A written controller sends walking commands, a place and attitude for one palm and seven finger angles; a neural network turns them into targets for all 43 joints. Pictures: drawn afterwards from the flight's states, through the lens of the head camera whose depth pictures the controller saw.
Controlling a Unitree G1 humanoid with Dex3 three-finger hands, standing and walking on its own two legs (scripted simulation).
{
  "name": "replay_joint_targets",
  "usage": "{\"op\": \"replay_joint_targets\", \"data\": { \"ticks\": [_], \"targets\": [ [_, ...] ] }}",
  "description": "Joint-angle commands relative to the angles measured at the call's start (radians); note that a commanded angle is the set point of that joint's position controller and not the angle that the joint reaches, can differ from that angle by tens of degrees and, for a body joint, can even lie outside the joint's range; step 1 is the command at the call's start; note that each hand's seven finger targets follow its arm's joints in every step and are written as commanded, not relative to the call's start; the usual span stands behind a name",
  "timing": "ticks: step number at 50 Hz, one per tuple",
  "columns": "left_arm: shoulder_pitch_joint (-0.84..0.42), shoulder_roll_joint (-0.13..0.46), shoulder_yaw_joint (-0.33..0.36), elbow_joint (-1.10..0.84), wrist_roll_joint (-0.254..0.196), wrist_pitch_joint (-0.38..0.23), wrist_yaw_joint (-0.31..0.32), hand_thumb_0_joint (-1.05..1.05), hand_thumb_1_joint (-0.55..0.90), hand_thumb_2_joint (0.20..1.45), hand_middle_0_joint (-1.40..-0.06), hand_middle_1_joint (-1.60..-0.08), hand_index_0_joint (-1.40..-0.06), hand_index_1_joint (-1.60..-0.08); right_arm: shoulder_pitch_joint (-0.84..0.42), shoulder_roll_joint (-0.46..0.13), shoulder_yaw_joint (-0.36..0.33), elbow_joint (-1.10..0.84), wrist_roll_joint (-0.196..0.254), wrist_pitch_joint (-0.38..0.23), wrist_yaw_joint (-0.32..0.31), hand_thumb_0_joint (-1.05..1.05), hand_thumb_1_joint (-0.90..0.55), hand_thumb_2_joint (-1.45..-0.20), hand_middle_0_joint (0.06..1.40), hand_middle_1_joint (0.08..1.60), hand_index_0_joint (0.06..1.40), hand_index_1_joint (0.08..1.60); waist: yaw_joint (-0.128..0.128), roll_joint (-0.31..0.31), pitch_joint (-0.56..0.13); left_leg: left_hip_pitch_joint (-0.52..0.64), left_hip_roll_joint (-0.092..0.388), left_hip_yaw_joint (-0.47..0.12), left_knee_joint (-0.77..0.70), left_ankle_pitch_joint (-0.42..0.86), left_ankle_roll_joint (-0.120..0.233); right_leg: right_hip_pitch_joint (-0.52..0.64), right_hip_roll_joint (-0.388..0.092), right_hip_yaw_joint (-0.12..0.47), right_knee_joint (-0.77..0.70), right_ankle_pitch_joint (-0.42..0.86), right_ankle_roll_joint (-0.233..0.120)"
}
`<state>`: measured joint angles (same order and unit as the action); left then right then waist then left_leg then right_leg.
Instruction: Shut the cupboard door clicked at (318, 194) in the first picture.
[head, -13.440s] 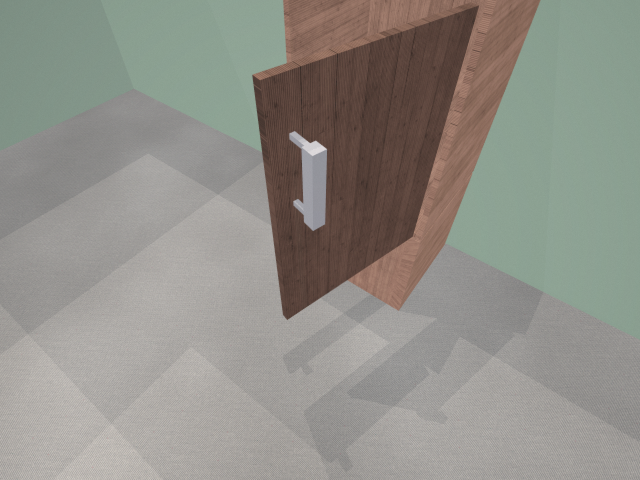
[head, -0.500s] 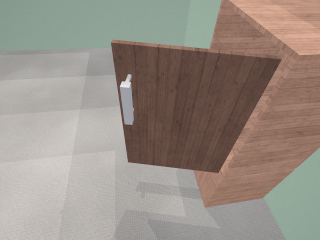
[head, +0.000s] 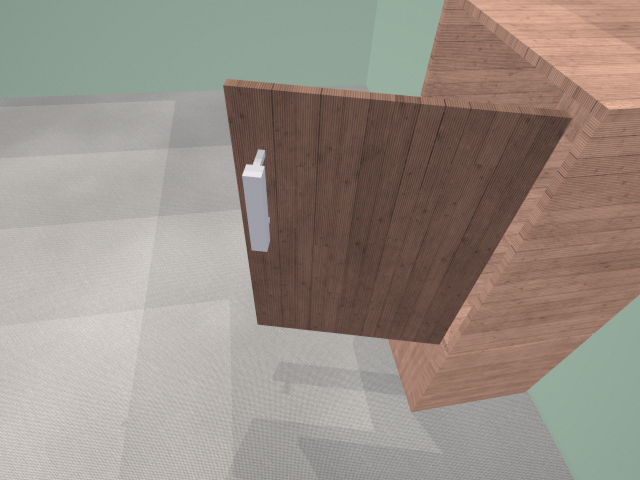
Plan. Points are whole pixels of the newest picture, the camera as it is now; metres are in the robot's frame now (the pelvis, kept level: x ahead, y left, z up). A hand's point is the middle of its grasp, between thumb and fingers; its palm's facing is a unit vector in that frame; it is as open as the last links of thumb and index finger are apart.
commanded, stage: look again from close up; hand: left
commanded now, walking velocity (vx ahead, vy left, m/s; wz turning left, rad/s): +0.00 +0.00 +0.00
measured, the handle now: (260, 201) +0.48 +0.13 +0.08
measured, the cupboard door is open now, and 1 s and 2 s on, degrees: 75 75 75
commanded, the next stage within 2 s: raise the hand and make a fist in 0.30 s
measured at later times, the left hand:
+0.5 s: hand out of the picture +0.12 +0.21 -0.11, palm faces +0.21 -0.95 -0.22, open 7.4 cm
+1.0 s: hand (178, 442) +0.17 +0.18 -0.02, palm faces +0.03 -1.00 -0.04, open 5.3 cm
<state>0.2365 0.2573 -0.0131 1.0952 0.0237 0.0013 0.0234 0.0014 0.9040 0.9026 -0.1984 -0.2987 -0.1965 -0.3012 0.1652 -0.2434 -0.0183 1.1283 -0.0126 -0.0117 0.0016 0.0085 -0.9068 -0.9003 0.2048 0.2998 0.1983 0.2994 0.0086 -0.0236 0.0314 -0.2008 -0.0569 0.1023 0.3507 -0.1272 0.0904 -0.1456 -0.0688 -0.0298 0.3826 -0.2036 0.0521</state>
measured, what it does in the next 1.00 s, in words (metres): lowers itself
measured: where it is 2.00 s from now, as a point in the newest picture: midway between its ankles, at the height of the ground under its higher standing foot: outside the picture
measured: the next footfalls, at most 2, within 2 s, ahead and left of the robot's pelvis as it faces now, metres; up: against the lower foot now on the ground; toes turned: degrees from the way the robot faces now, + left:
none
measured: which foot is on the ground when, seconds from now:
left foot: down 0.00-1.00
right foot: down 0.00-1.00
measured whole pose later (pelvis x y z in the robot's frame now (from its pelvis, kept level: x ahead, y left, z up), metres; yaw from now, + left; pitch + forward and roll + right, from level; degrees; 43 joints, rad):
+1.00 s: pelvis +0.00 -0.05 -0.09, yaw +4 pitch +11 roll -3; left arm 0.46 0.28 0.26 -0.02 -0.37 -0.41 -0.46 0.02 0.90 0.90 -0.57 -0.71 -0.57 -0.71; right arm 0.20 -0.25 -0.01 0.57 0.05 -0.31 -0.08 0.02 -0.90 -0.90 0.20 0.30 0.20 0.30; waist 0.06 0.03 -0.12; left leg -0.85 0.00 -0.05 1.15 -0.48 0.02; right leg -0.75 0.04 -0.12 1.09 -0.53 -0.05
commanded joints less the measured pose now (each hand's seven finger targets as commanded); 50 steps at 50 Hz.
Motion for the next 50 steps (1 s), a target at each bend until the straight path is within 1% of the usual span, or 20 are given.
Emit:
{"op": "replay_joint_targets", "data": {
  "ticks": [1,19,20,21,22,23,24,25,26,27,28,29,30,32,33,35,38,42,45,50],
  "targets": [
    [0.031,0.143,0.029,-0.035,0.002,-0.016,0.006,0.0,0.9,0.9,-0.2,-0.3,-0.2,-0.3,-0.011,-0.182,-0.031,-0.051,0.004,-0.019,-0.009,0.0,-0.9,-0.9,0.2,0.3,0.2,0.3,-0.002,0.038,0.001,0.023,0.188,-0.211,-0.144,-0.142,-0.055,-0.048,-0.057,0.06,-0.053,-0.005,-0.059],
    [0.02,0.144,0.028,-0.03,0.0,-0.023,0.006,0.0,0.9,0.9,-0.2,-0.3,-0.2,-0.3,-0.002,-0.17,-0.024,-0.041,0.005,-0.02,-0.011,0.0,-0.9,-0.9,0.2,0.3,0.2,0.3,-0.007,0.011,-0.01,0.058,0.176,-0.183,-0.112,-0.045,-0.056,-0.036,-0.067,0.078,-0.089,0.022,-0.064],
    [0.073,0.053,0.002,-0.017,0.011,-0.033,0.046,0.0,0.9,0.9,-0.2,-0.3,-0.2,-0.3,0.034,-0.117,0.0,-0.104,0.01,-0.026,-0.007,0.0,-0.9,-0.9,0.2,0.3,0.2,0.3,-0.021,0.075,0.003,0.02,0.19,-0.129,0.027,0.093,-0.086,-0.061,-0.057,0.05,0.006,0.026,-0.06],
    [-0.78,0.767,0.602,-1.507,-0.085,-0.295,0.038,0.0,0.9,0.9,-0.2,-0.3,-0.2,-0.3,0.16,-0.288,-0.057,-0.407,0.014,-0.167,-0.106,0.0,-0.9,-0.9,0.2,0.3,0.2,0.3,-0.171,-0.037,-0.28,0.284,0.128,-0.27,0.063,0.149,-0.097,-0.069,0.043,-0.029,0.194,0.14,-0.072],
    [-0.064,0.183,0.104,-1.235,-0.132,-0.239,0.013,0.0,0.9,0.9,-0.218,-0.32,-0.218,-0.32,0.039,-0.162,-0.003,-0.428,0.083,-0.238,-0.109,0.0,-0.9,-0.9,0.2,0.3,0.2,0.3,-0.027,0.288,-0.489,0.44,0.153,-0.248,0.124,0.278,-0.127,-0.203,0.079,-0.079,0.282,-0.047,-0.063],
    [0.177,0.037,0.116,-1.276,-0.202,-0.134,0.005,0.0,0.9,0.9,-0.237,-0.34,-0.237,-0.34,0.012,-0.147,0.003,-0.467,0.043,-0.286,-0.087,0.0,-0.9,-0.9,0.2,0.3,0.2,0.3,-0.004,0.391,-0.444,0.357,0.15,-0.264,0.026,0.252,-0.174,-0.214,0.078,-0.062,0.307,-0.129,-0.069],
    [0.066,0.048,0.118,-1.187,-0.19,-0.147,0.012,0.0,0.9,0.9,-0.255,-0.36,-0.255,-0.36,0.017,-0.12,0.0,-0.437,0.052,-0.318,-0.065,0.0,-0.9,-0.9,0.2,0.3,0.2,0.3,-0.054,0.24,-0.188,0.132,0.134,-0.254,0.019,0.01,-0.157,-0.296,0.065,-0.052,0.293,-0.143,-0.067],
    [0.027,0.03,0.14,-1.12,-0.202,-0.189,-0.003,0.0,0.9,0.9,-0.273,-0.38,-0.273,-0.38,0.019,-0.146,-0.026,-0.469,0.038,-0.329,-0.049,0.0,-0.9,-0.9,0.2,0.3,0.2,0.3,-0.065,0.209,0.007,-0.059,0.104,-0.252,0.048,-0.232,-0.145,-0.326,0.068,-0.07,0.237,-0.136,-0.079],
    [0.111,0.052,0.2,-0.976,-0.222,-0.243,-0.037,0.0,0.9,0.9,-0.292,-0.4,-0.292,-0.4,0.014,-0.161,-0.037,-0.485,0.04,-0.335,-0.039,0.0,-0.9,-0.9,0.2,0.3,0.2,0.3,-0.057,0.108,0.069,-0.201,0.074,-0.233,0.111,-0.363,-0.127,-0.38,0.068,-0.081,0.198,-0.168,-0.083],
    [0.177,0.079,0.271,-0.865,-0.247,-0.322,-0.082,0.0,0.9,0.9,-0.31,-0.42,-0.31,-0.42,0.005,-0.16,-0.039,-0.503,0.036,-0.332,-0.034,0.0,-0.9,-0.9,0.2,0.3,0.2,0.3,-0.038,-0.012,0.082,-0.305,0.049,-0.219,0.191,-0.396,-0.12,-0.453,0.076,-0.086,0.223,-0.256,-0.086],
    [0.26,0.089,0.32,-0.763,-0.278,-0.404,-0.155,0.0,0.9,0.9,-0.328,-0.44,-0.328,-0.44,-0.004,-0.159,-0.046,-0.532,0.036,-0.332,-0.025,0.0,-0.9,-0.9,0.2,0.3,0.2,0.3,0.003,-0.023,0.059,-0.378,0.025,-0.187,0.271,-0.371,-0.126,-0.478,0.069,-0.062,0.254,-0.304,-0.099],
    [0.304,0.074,0.325,-0.701,-0.312,-0.49,-0.237,0.0,0.9,0.9,-0.347,-0.46,-0.347,-0.46,-0.012,-0.149,-0.054,-0.557,0.036,-0.332,-0.019,0.0,-0.9,-0.9,0.2,0.3,0.2,0.3,0.015,-0.186,0.016,-0.462,0.021,-0.16,0.368,-0.36,-0.121,-0.534,0.062,-0.037,0.303,-0.393,-0.097],
    [0.308,0.054,0.301,-0.704,-0.336,-0.575,-0.33,0.0,0.9,0.9,-0.365,-0.48,-0.365,-0.48,-0.023,-0.153,-0.064,-0.589,0.036,-0.336,-0.015,0.0,-0.9,-0.9,0.2,0.3,0.2,0.3,0.021,-0.252,-0.009,-0.54,0.017,-0.134,0.454,-0.354,-0.112,-0.576,0.056,0.008,0.341,-0.46,-0.095],
    [0.267,0.121,0.307,-0.766,-0.363,-0.674,-0.496,0.0,0.9,0.9,-0.402,-0.52,-0.402,-0.52,-0.037,-0.166,-0.071,-0.668,0.049,-0.36,-0.005,0.0,-0.9,-0.9,0.2,0.3,0.2,0.3,0.021,-0.189,-0.115,-0.636,0.011,-0.114,0.575,-0.367,-0.098,-0.59,0.04,0.105,0.402,-0.521,-0.096],
    [0.244,0.16,0.329,-0.781,-0.384,-0.668,-0.562,0.0,0.9,0.9,-0.42,-0.54,-0.42,-0.54,-0.027,-0.175,-0.07,-0.699,0.057,-0.364,-0.002,0.0,-0.9,-0.9,0.2,0.3,0.2,0.3,0.028,-0.083,-0.153,-0.639,0.012,-0.114,0.599,-0.355,-0.093,-0.581,0.039,0.137,0.429,-0.496,-0.102],
    [0.218,0.229,0.399,-0.934,-0.447,-0.606,-0.615,0.0,0.9,0.9,-0.457,-0.58,-0.457,-0.58,-0.042,-0.177,-0.065,-0.777,0.072,-0.366,-0.013,0.0,-0.9,-0.9,0.2,0.3,0.2,0.3,0.05,0.0,-0.273,-0.624,0.016,-0.123,0.604,-0.396,-0.079,-0.556,0.046,0.162,0.433,-0.549,-0.094],
    [0.124,0.296,0.479,-1.188,-0.506,-0.543,-0.568,0.0,0.9,0.9,-0.512,-0.64,-0.512,-0.64,-0.018,-0.154,-0.054,-0.793,0.072,-0.364,-0.048,0.0,-0.9,-0.9,0.2,0.3,0.2,0.3,0.043,0.067,-0.318,-0.622,0.036,-0.126,0.66,-0.335,-0.065,-0.514,0.043,0.217,0.409,-0.508,-0.064],
    [0.097,0.214,0.381,-1.385,-0.443,-0.539,-0.476,0.0,0.9,0.9,-0.585,-0.72,-0.585,-0.72,0.02,-0.128,-0.05,-0.741,0.062,-0.364,-0.077,0.0,-0.9,-0.9,0.2,0.3,0.2,0.3,-0.017,0.11,-0.302,-0.535,0.055,-0.15,0.669,-0.213,-0.05,-0.559,0.07,0.156,0.447,-0.265,-0.056],
    [0.088,0.183,0.322,-1.347,-0.414,-0.509,-0.478,0.0,0.9,0.9,-0.64,-0.78,-0.64,-0.78,0.032,-0.126,-0.043,-0.702,0.063,-0.358,-0.095,0.0,-0.9,-0.9,0.2,0.3,0.2,0.3,-0.046,0.093,-0.257,-0.537,0.062,-0.164,0.672,-0.186,-0.047,-0.579,0.078,0.13,0.457,-0.172,-0.044],
    [0.181,0.208,0.356,-1.32,-0.412,-0.407,-0.5,0.0,0.9,0.9,-0.732,-0.88,-0.732,-0.88,0.017,-0.123,-0.044,-0.714,0.075,-0.342,-0.094,0.0,-0.9,-0.9,0.2,0.3,0.2,0.3,-0.006,0.072,-0.347,-0.476,0.057,-0.169,0.612,-0.124,-0.048,-0.476,0.076,0.096,0.441,-0.094,-0.043]
  ]
}}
